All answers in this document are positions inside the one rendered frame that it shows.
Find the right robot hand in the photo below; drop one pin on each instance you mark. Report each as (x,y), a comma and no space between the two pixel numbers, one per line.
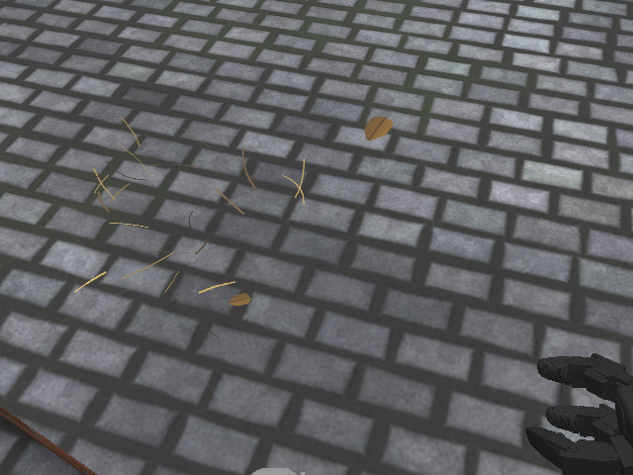
(611,451)

